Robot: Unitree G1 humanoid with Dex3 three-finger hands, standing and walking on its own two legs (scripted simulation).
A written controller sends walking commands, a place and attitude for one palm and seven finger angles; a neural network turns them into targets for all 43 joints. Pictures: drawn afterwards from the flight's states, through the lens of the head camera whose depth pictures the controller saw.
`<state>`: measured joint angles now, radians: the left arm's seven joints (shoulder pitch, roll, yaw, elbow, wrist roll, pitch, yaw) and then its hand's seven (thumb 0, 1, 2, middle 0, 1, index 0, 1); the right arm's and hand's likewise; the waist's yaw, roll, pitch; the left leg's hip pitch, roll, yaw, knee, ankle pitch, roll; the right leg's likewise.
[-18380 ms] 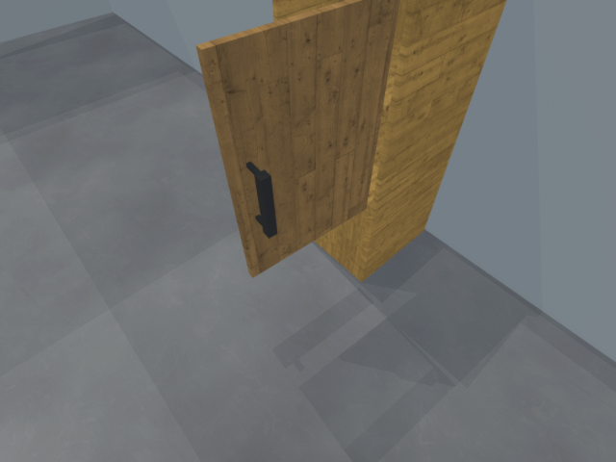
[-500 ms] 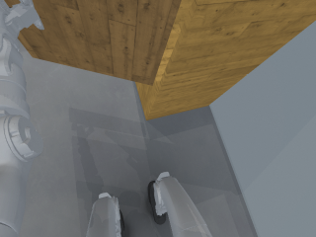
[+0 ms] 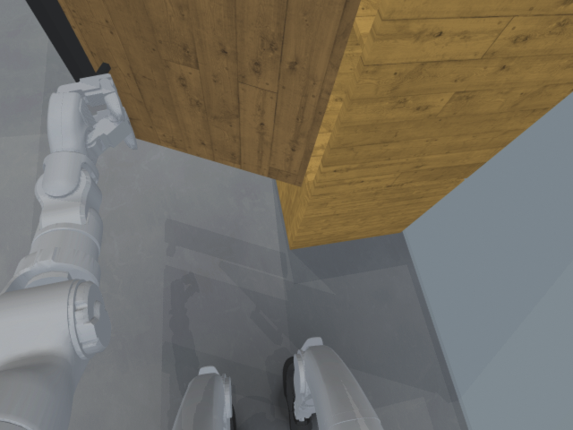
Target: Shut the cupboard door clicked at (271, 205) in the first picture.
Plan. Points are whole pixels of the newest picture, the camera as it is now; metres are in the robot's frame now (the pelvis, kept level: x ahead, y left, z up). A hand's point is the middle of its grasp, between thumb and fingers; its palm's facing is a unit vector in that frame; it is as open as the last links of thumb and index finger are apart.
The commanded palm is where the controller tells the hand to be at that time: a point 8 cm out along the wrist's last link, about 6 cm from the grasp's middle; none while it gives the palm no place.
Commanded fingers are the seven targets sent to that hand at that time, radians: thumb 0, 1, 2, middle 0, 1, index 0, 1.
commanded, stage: pull the fist back off the door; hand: left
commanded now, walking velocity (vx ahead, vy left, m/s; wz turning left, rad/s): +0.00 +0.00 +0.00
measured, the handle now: (77, 38) +0.66 +0.24 +0.04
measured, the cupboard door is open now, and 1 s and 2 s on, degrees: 64 64 64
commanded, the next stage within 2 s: draw the hand back to the body in 0.22 s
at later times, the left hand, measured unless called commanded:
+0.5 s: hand (120, 134) +0.48 +0.16 +0.07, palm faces +0.00 -1.00 -0.04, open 3.1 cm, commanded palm +0.43 +0.21 +0.08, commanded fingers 0.00 0.90 0.90 -1.30 -1.50 -1.30 -1.50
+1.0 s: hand out of the picture +0.34 +0.21 +0.16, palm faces +0.15 -0.97 -0.20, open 3.1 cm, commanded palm +0.30 +0.26 +0.18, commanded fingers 0.00 0.90 0.90 -0.92 -1.08 -0.92 -1.08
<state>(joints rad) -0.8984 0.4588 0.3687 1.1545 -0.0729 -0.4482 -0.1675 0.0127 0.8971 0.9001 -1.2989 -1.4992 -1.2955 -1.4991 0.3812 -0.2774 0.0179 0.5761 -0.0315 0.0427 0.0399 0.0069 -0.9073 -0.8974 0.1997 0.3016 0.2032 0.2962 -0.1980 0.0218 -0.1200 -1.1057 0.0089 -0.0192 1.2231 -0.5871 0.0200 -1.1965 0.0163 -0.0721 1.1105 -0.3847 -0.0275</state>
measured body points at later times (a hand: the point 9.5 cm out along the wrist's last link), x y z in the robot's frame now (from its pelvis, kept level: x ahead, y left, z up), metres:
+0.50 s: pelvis +0.01 +0.02 +0.01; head +0.13 +0.02 +0.44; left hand +0.47 +0.21 +0.07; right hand +0.04 -0.24 -0.11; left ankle -0.02 +0.10 -0.63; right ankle +0.07 -0.11 -0.63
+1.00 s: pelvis +0.03 +0.01 +0.08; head +0.05 +0.00 +0.53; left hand +0.32 +0.26 +0.17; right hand +0.22 -0.23 +0.00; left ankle -0.02 +0.10 -0.63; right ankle +0.07 -0.11 -0.63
